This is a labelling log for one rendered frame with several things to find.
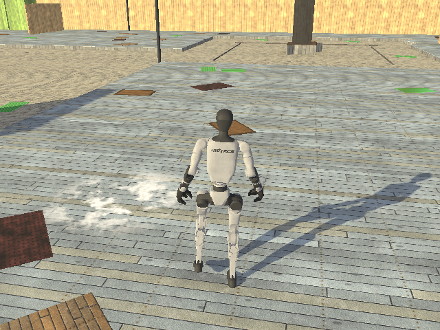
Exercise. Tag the right robot forearm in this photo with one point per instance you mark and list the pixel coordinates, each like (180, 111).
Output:
(256, 181)

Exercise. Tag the robot right hand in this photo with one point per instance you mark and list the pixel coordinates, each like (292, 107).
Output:
(254, 192)

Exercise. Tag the robot right upper arm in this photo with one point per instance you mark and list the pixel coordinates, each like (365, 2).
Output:
(247, 158)

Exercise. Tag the robot left hand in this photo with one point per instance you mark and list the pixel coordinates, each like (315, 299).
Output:
(181, 194)

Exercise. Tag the robot left foot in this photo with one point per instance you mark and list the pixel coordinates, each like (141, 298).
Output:
(198, 266)

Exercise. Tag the robot left upper arm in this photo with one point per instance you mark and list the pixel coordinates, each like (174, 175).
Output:
(196, 155)

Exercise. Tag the robot torso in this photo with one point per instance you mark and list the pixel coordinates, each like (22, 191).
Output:
(221, 166)

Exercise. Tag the left robot forearm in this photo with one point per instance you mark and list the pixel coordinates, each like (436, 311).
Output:
(186, 181)

